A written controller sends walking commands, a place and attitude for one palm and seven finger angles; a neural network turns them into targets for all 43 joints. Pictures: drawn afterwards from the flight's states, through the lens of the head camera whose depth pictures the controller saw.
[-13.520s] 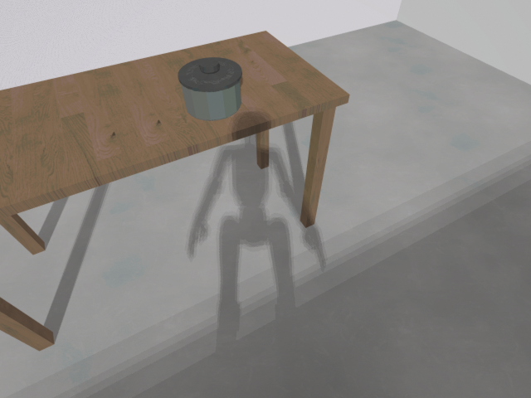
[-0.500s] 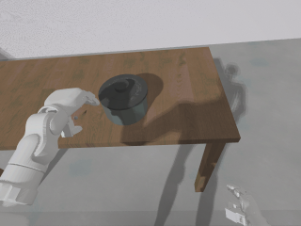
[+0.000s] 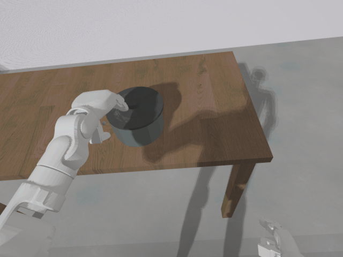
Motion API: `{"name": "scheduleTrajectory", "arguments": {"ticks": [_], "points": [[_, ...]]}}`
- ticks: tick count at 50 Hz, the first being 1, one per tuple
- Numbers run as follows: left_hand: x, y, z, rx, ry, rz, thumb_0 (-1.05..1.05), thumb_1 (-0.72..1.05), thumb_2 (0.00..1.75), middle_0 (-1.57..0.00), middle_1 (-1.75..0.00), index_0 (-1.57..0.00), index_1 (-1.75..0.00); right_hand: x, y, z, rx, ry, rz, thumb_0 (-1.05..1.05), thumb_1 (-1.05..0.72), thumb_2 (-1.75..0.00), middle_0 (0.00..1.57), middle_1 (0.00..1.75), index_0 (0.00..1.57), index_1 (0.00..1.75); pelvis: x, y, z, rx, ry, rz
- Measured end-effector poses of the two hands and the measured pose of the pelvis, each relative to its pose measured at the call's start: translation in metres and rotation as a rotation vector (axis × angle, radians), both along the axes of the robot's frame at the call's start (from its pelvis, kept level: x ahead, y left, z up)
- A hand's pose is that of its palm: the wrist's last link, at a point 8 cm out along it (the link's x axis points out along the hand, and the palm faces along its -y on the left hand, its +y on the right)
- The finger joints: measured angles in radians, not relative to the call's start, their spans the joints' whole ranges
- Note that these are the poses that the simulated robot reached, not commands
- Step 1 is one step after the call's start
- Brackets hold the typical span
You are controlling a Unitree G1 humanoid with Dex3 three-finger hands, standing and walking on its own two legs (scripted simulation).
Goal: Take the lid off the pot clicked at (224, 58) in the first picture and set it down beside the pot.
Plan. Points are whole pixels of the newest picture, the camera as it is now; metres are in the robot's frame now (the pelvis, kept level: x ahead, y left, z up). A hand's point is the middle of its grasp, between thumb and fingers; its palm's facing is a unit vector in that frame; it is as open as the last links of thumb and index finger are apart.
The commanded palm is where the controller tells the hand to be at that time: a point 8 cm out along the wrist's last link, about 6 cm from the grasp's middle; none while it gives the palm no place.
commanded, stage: move the open hand above the knob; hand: left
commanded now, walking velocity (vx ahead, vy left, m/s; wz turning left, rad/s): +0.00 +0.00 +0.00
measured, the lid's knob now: (132, 101) +0.52 +0.15 +0.05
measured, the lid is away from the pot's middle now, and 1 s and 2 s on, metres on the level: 0.00 0.00 0.00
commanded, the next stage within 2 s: lower the open fingers around the knob in 1.38 s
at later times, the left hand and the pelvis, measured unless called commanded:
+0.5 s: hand (115, 105) +0.45 +0.17 +0.11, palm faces -0.32 -0.08 -0.94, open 10.2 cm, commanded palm +0.45 +0.17 +0.18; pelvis +0.00 +0.00 +0.00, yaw +0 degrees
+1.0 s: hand (126, 89) +0.49 +0.15 +0.12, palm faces -0.30 -0.11 -0.95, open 10.2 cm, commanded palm +0.48 +0.16 +0.18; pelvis +0.01 +0.01 +0.00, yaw -2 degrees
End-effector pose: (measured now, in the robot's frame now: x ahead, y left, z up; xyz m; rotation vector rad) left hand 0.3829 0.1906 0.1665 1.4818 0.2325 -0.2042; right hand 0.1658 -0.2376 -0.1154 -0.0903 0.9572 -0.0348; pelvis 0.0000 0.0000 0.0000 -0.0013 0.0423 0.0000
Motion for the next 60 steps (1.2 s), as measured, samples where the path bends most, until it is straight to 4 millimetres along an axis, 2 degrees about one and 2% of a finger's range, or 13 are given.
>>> {"name": "scheduleTrajectory", "arguments": {"ticks": [5,10,14,17,20,25,29,32,36,42,50,55,60], "points": [[0.017,0.011,0.003,-0.005,-0.001,0.075,0.00,-0.27,1.37,-0.83,-0.08,-0.83,-0.08,-0.008,-0.003,0.001,0.002,0.017,-0.022,0.01,-0.91,-0.89,0.19,0.30,0.20,0.30,0.000,-0.001,0.000,0.002,0.013,-0.005],[0.019,-0.005,0.004,0.001,-0.002,0.035,0.00,-0.27,1.37,-0.83,-0.08,-0.83,-0.08,-0.015,-0.005,-0.004,0.002,0.042,-0.028,0.01,-0.91,-0.89,0.19,0.30,0.20,0.30,0.000,0.001,-0.001,-0.001,0.015,0.004],[0.030,-0.006,-0.002,0.004,0.040,0.053,0.00,-0.27,1.37,-0.83,-0.08,-0.83,-0.08,-0.025,-0.008,-0.006,-0.008,0.068,-0.052,0.01,-0.91,-0.89,0.19,0.30,0.20,0.30,-0.002,0.000,-0.001,0.000,0.018,0.000],[0.038,-0.011,0.007,0.015,0.012,0.035,0.00,-0.27,1.37,-0.83,-0.08,-0.83,-0.08,-0.034,-0.011,-0.006,-0.017,0.078,-0.065,0.01,-0.91,-0.89,0.19,0.30,0.20,0.30,-0.002,0.000,-0.001,-0.001,0.023,-0.001],[0.047,-0.016,0.013,0.001,-0.005,0.036,0.00,-0.27,1.37,-0.83,-0.08,-0.83,-0.08,-0.043,-0.013,-0.009,-0.018,0.105,-0.078,0.01,-0.91,-0.89,0.19,0.30,0.20,0.30,-0.002,0.000,-0.002,-0.001,0.031,0.000],[0.060,-0.017,0.004,0.019,0.056,0.075,0.00,-0.27,1.37,-0.83,-0.08,-0.83,-0.08,-0.062,-0.018,-0.013,-0.020,0.150,-0.118,0.01,-0.91,-0.89,0.19,0.30,0.20,0.30,-0.001,0.000,-0.002,0.000,0.045,-0.008],[0.069,-0.030,0.011,0.016,0.042,0.032,0.00,-0.27,1.37,-0.83,-0.08,-0.83,-0.08,-0.076,-0.022,-0.017,-0.036,0.178,-0.140,0.01,-0.91,-0.89,0.19,0.30,0.20,0.30,0.000,0.002,-0.002,-0.002,0.048,-0.009],[0.080,-0.032,0.014,-0.019,0.047,0.046,0.00,-0.27,1.37,-0.83,-0.08,-0.83,-0.08,-0.086,-0.024,-0.017,-0.046,0.205,-0.166,0.01,-0.91,-0.89,0.19,0.30,0.20,0.30,0.001,0.002,-0.002,-0.001,0.057,-0.018],[0.090,-0.036,0.015,0.022,0.047,0.050,0.00,-0.27,1.37,-0.83,-0.08,-0.83,-0.08,-0.100,-0.027,-0.017,-0.053,0.229,-0.194,0.01,-0.91,-0.89,0.19,0.30,0.20,0.30,0.002,0.003,-0.003,-0.001,0.073,-0.023],[0.099,-0.039,0.009,-0.013,0.063,0.054,0.00,-0.27,1.37,-0.83,-0.08,-0.83,-0.08,-0.116,-0.028,-0.019,-0.060,0.267,-0.229,0.01,-0.91,-0.89,0.19,0.30,0.20,0.30,0.005,0.006,-0.003,0.000,0.087,-0.036],[0.105,-0.037,0.014,-0.019,0.032,0.056,0.00,-0.27,1.37,-0.83,-0.08,-0.83,-0.08,-0.117,-0.024,-0.018,-0.056,0.267,-0.240,0.01,-0.91,-0.89,0.19,0.30,0.20,0.30,0.010,0.007,-0.003,0.000,0.095,-0.041],[0.101,-0.031,0.008,0.013,0.053,0.074,0.00,-0.27,1.37,-0.83,-0.08,-0.83,-0.08,-0.106,-0.022,-0.017,-0.048,0.245,-0.228,0.01,-0.91,-0.89,0.20,0.30,0.20,0.30,0.011,0.008,-0.003,-0.001,0.093,-0.035],[0.097,-0.032,0.013,-0.001,0.041,0.056,0.00,-0.27,1.37,-0.83,-0.08,-0.83,-0.08,-0.091,-0.019,-0.016,-0.048,0.214,-0.206,0.01,-0.91,-0.89,0.20,0.30,0.20,0.30,0.011,0.009,-0.003,-0.003,0.087,-0.027]]}}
